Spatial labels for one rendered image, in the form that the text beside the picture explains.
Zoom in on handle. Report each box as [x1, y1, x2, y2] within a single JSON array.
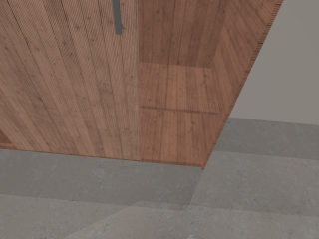
[[112, 0, 123, 35]]

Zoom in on wardrobe door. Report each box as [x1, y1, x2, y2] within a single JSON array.
[[0, 130, 13, 144], [0, 0, 142, 161]]

